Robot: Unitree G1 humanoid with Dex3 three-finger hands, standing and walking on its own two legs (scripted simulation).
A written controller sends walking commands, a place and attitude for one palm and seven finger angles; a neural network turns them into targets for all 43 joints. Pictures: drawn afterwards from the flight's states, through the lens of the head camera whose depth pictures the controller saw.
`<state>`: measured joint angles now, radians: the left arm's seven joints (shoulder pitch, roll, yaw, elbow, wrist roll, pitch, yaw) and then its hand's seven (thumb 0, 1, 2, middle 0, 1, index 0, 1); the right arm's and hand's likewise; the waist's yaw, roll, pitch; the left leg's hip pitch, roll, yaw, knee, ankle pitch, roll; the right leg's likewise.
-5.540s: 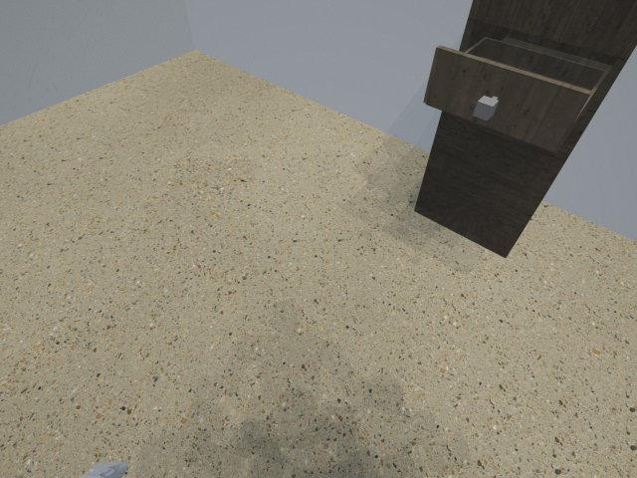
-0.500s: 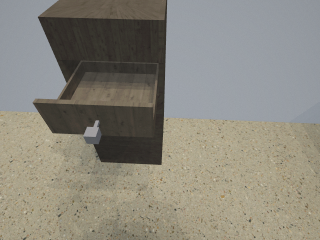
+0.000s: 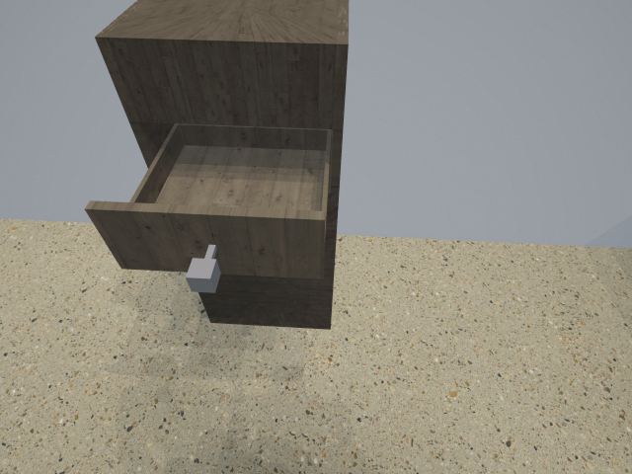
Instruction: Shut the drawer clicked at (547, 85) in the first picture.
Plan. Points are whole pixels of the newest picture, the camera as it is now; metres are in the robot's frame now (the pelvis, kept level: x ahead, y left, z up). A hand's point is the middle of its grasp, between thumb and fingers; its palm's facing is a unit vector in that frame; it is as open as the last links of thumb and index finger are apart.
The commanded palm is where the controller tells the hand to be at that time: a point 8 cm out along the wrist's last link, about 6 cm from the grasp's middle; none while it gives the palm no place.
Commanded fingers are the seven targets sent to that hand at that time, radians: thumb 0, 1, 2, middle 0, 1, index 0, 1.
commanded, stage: shuffle to correct the standing spot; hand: left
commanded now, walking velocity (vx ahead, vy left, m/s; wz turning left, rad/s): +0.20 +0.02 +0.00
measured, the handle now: (207, 265) +0.43 +0.21 -0.03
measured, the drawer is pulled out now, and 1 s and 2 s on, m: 0.25 0.25 0.25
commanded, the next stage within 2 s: come to a stop and stand still in 0.34 s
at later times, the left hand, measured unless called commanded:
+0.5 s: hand out of the picture +0.04 +0.17 -0.19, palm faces +0.05 -0.99 -0.16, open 7.3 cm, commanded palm none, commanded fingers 0.00 0.90 0.90 -0.20 -0.30 -0.20 -0.30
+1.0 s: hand out of the picture +0.14 +0.19 -0.19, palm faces +0.08 -0.97 -0.22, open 7.3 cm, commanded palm none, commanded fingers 0.00 0.90 0.90 -0.20 -0.30 -0.20 -0.30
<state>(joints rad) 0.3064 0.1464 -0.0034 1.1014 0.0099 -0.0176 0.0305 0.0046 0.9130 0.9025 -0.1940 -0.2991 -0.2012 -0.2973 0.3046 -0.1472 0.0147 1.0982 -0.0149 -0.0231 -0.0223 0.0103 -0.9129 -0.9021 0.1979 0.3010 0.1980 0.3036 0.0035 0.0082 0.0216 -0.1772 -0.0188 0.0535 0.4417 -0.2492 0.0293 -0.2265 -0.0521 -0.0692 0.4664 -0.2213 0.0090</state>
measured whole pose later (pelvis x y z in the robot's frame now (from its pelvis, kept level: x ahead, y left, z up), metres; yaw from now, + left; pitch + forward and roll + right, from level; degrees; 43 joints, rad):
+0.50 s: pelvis +0.07 +0.01 -0.01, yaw +0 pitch +0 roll +0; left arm 0.34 0.14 0.04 1.13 0.02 -0.01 0.02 0.01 0.91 0.90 -0.20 -0.30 -0.20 -0.30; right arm 0.32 -0.12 0.00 1.10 -0.03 -0.07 -0.04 0.00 -0.91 -0.90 0.20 0.30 0.20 0.30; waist 0.00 -0.02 0.05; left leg -0.11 -0.01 0.06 0.54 -0.42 0.05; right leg -0.32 -0.04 -0.07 0.89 -0.53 -0.03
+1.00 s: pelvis +0.08 +0.01 -0.02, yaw +2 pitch -2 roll +0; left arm 0.20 0.17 0.03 0.98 0.02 0.02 0.05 0.00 0.91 0.90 -0.20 -0.30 -0.21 -0.30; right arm 0.19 -0.19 -0.05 0.95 -0.01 0.01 -0.02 0.00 -0.91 -0.90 0.20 0.30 0.20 0.30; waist -0.01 -0.01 0.07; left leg -0.28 0.03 0.06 0.61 -0.29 -0.01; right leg -0.35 -0.05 -0.09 0.61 -0.22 -0.01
